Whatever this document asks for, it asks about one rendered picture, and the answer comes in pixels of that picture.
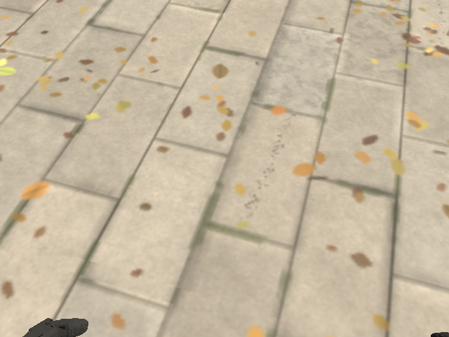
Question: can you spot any left robot hand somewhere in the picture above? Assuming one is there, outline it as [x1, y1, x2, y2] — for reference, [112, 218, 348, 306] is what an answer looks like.
[23, 318, 88, 337]

